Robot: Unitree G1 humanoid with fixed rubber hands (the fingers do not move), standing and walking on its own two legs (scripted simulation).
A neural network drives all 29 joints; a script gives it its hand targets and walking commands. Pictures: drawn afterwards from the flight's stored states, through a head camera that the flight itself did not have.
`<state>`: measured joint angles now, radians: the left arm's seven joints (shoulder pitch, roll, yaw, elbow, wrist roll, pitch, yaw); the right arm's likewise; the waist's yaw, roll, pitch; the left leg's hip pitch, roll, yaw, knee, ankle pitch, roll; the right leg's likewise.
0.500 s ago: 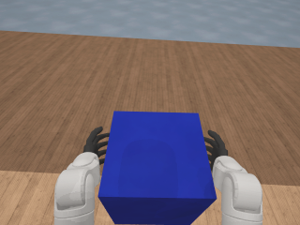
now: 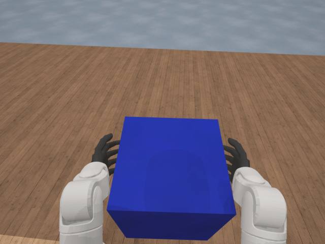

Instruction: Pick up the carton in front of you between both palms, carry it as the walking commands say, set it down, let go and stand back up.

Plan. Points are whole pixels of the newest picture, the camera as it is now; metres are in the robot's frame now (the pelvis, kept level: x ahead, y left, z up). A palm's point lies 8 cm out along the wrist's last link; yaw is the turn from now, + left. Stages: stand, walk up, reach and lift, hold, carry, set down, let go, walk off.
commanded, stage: carry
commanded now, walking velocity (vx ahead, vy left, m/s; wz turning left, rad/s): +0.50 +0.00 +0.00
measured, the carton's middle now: (168, 182) +0.28 +0.00 +0.03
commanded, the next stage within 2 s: none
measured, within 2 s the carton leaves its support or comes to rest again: neither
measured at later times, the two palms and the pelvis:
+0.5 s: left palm (119, 70) +0.64 +0.17 +0.12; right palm (207, 74) +0.63 -0.12 +0.11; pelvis +0.25 +0.03 -0.01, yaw -1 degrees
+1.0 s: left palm (114, 61) +0.74 +0.21 +0.10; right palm (192, 59) +0.75 -0.08 +0.11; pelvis +0.37 +0.05 -0.01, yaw +0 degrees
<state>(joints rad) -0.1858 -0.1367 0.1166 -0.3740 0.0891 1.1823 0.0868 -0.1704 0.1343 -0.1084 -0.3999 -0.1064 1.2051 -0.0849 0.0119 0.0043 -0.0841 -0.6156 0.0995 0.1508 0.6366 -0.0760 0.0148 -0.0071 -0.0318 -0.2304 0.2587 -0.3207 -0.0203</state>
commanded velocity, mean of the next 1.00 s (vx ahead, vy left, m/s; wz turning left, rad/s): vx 0.01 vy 0.00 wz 0.00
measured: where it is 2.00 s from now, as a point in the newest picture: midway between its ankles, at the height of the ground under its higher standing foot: (160, 234)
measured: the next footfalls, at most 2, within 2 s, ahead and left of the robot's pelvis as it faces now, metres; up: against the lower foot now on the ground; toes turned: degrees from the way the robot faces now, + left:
left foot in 0.10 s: +0.26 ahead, +0.11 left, +0.00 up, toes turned +10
right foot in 0.48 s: +0.34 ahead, -0.08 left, +0.00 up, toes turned -6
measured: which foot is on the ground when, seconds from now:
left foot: up 0.00-0.08, down 0.10-0.80, up 0.82-0.90, down 0.92-1.00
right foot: down 0.00-0.12, up 0.14-0.46, down 0.48-0.94, up 0.96-1.00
